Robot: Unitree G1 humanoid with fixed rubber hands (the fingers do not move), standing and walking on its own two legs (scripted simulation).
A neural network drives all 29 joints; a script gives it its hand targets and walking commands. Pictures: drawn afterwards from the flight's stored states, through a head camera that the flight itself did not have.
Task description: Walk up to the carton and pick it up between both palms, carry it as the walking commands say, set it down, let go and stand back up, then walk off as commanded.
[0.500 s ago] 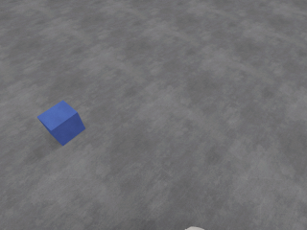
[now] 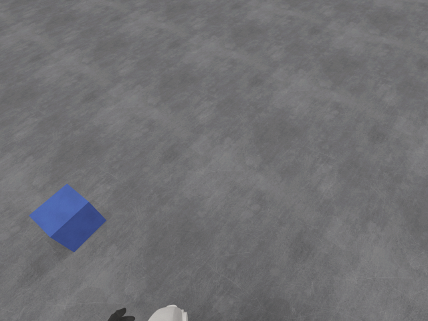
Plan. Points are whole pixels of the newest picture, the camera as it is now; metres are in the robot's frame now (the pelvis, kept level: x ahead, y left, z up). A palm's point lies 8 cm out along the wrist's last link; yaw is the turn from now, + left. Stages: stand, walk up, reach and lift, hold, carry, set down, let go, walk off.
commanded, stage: walk up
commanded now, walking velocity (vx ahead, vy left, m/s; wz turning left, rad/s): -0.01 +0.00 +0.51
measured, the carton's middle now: (70, 218) +0.68 +0.72 -0.68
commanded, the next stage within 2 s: none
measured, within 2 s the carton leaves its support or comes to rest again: neither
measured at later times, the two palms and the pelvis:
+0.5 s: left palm out of the picture +0.09 +0.33 -0.12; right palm (308, 294) +0.19 -0.18 -0.12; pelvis +0.03 +0.05 -0.01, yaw +17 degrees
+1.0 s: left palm out of the picture -0.09 +0.24 -0.09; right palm (259, 240) +0.31 -0.11 -0.14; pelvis +0.10 +0.06 +0.01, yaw +30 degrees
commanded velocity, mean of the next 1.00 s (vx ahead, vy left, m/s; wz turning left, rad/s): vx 0.22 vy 0.05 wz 0.50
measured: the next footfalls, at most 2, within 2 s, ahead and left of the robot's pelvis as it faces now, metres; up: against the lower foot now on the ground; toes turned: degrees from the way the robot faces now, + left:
left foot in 0.24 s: +0.14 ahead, +0.18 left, +0.00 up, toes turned +13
right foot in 0.62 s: +0.10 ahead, -0.07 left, +0.00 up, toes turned +15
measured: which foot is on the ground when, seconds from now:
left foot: up 0.00-0.22, down 0.24-0.62, up 0.64-1.00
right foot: down 0.00-0.22, up 0.24-0.60, down 0.62-1.00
